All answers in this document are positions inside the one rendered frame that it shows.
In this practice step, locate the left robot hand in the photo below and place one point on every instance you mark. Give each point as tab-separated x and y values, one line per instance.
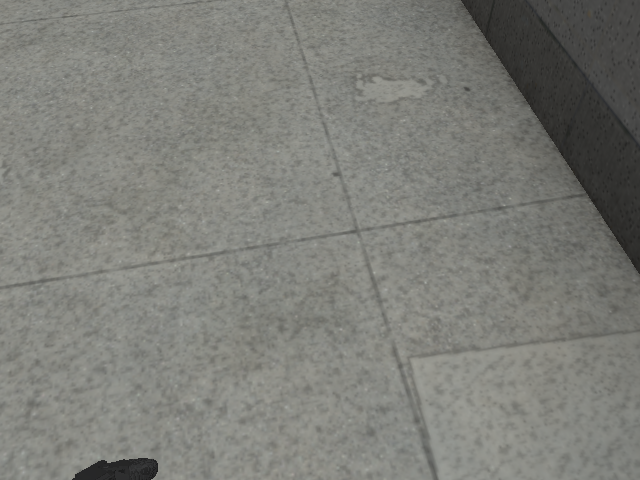
132	469

